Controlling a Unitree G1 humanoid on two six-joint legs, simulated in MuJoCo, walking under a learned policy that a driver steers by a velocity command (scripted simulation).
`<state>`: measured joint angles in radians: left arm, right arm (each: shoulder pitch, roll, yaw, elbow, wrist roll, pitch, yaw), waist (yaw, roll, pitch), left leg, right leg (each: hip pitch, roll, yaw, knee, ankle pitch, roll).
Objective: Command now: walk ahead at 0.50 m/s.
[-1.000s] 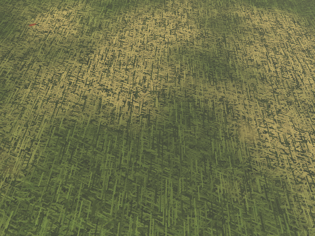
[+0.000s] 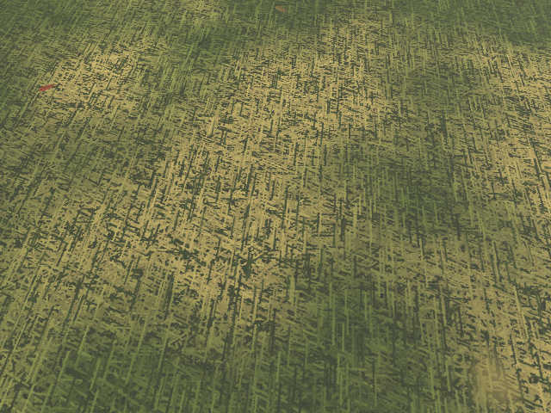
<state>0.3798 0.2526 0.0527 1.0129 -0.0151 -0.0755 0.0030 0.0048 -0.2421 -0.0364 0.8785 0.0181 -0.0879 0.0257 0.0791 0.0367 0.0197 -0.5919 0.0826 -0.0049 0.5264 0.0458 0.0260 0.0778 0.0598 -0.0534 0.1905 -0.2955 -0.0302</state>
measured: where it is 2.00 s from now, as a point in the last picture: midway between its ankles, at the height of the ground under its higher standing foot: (362, 355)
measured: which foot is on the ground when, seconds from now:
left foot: up 0.00-0.04, down 0.06-0.64, up 0.66-1.00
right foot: down 0.00-0.06, up 0.08-0.60, down 0.62-1.00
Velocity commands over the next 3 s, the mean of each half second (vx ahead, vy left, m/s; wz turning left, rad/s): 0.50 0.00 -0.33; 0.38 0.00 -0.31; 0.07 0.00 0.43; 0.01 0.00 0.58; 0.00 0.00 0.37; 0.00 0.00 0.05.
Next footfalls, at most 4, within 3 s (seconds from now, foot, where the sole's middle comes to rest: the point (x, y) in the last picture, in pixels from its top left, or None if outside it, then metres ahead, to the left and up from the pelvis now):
0.06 left None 0.23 0.13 -0.77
0.62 right None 0.49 -0.14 -0.77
1.10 left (326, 306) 0.76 -0.04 -0.77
1.52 right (411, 337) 0.69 -0.26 -0.77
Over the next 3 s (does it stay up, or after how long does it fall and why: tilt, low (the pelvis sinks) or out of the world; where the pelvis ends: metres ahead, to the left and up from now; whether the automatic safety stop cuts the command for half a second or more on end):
stays up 0.67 -0.13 0.00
